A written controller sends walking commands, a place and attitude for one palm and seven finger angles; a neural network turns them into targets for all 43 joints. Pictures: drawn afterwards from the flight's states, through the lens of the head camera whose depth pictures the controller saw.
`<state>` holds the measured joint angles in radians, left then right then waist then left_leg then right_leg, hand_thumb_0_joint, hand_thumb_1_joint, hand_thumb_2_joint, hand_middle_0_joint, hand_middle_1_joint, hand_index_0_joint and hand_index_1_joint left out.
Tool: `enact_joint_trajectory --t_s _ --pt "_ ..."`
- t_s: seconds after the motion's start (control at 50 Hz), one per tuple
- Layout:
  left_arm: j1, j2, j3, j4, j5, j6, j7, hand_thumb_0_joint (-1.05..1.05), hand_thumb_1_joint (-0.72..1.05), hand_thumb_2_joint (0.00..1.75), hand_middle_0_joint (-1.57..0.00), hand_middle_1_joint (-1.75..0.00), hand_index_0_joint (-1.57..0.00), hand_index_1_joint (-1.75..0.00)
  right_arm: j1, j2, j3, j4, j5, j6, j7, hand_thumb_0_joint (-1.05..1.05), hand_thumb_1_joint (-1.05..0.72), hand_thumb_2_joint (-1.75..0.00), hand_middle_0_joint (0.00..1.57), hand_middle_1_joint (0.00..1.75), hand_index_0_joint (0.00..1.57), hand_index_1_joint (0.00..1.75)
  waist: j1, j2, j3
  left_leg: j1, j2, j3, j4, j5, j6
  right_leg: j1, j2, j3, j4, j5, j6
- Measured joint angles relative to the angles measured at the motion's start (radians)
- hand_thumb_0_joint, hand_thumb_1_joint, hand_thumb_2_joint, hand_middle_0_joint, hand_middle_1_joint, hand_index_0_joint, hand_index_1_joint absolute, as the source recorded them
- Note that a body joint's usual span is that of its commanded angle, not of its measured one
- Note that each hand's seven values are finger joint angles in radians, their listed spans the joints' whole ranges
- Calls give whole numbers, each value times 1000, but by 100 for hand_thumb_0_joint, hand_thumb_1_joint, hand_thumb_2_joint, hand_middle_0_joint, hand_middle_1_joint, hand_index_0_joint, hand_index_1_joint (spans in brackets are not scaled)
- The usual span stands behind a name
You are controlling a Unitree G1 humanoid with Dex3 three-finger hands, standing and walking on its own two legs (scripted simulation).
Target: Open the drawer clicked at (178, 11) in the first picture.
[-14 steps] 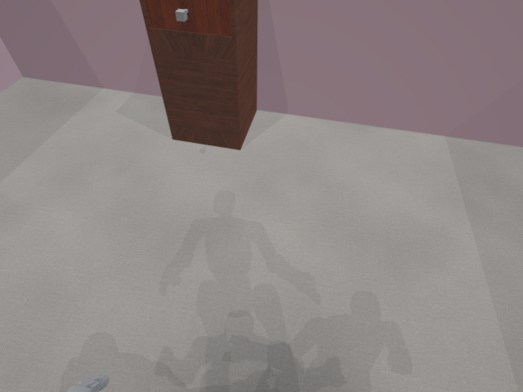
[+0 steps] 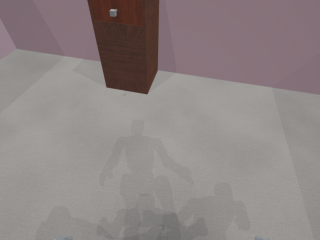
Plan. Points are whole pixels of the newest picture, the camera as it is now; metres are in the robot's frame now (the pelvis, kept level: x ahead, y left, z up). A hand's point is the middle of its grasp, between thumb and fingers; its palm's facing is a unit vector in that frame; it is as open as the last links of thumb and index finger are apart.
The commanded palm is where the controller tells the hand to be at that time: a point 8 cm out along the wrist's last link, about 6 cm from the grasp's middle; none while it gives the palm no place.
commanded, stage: stand and wait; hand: left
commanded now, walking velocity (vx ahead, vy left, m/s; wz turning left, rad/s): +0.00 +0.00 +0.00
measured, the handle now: (114, 12) +1.54 +0.43 -0.02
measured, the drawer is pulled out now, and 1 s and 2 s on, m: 0.00 0.00 0.00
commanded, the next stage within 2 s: look at it before walking up in 0.54 s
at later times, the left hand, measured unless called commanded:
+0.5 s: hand out of the picture +0.06 +0.24 -0.15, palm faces -0.04 -0.94 -0.34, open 7.4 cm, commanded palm none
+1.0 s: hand out of the picture +0.06 +0.23 -0.15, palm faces -0.03 -0.94 -0.33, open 7.4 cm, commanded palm none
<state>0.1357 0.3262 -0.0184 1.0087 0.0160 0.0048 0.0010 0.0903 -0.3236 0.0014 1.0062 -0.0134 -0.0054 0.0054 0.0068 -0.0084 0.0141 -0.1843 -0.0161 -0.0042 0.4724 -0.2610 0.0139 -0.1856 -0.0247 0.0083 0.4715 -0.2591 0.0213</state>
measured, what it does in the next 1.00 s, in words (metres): stands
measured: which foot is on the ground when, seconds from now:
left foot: down 0.00-1.00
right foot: down 0.00-1.00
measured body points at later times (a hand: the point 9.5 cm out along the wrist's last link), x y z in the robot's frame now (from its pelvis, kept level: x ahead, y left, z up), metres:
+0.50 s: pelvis -0.01 -0.01 +0.00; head -0.01 -0.01 +0.45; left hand +0.06 +0.29 -0.13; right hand +0.06 -0.31 -0.13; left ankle +0.00 +0.11 -0.74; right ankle +0.00 -0.13 -0.74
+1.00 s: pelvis -0.01 -0.01 +0.01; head -0.01 -0.01 +0.46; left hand +0.07 +0.28 -0.13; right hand +0.07 -0.31 -0.12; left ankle +0.00 +0.11 -0.74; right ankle +0.00 -0.13 -0.74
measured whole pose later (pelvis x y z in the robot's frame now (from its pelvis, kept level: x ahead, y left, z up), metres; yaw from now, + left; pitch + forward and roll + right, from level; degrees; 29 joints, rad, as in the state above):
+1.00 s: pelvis -0.01 -0.01 +0.01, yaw +0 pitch -2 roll +0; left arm 0.13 0.34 -0.01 1.09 0.02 0.00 0.00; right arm 0.11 -0.34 0.00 1.11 -0.01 -0.01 0.01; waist 0.00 -0.01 0.03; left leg -0.16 0.00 -0.01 0.39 -0.20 0.00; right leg -0.16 -0.01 0.00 0.39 -0.20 0.01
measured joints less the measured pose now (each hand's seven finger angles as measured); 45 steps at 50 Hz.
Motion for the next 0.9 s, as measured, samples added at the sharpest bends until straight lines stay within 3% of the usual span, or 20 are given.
enact_joint_trajectory --t_s 0.9 --pt "-5 9 6 76 0 -9 -1 0 90 90 -20 -30 -20 -30 25 -14 -2 104 7 0 2 0 -90 -90 21 30 21 30 -7 3 14 25 17 -6 -81 60 -18 24 16 -7 -80 60 -15"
